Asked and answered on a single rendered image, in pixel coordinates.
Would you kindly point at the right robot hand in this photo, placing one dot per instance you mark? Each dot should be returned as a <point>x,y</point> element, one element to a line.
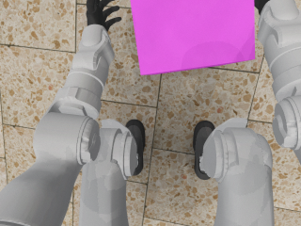
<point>259,4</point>

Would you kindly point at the robot right upper arm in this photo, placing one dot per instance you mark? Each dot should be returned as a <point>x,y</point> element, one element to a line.
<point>287,124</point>

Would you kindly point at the left robot hand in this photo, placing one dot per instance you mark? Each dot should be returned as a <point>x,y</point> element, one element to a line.
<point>96,14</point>

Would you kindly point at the robot right thigh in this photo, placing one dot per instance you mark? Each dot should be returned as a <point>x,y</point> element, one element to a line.
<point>244,183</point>

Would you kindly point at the robot right shin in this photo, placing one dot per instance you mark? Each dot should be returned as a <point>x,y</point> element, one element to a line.
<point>236,123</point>

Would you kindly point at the left robot forearm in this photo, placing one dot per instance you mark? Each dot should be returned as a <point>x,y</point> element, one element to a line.
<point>83,89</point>

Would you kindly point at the robot left upper arm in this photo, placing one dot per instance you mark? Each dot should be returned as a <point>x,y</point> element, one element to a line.
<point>41,195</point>

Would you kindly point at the right robot forearm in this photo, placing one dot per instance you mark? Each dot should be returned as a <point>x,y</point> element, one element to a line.
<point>280,35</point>

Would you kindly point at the carton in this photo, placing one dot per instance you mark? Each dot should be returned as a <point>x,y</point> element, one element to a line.
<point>182,35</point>

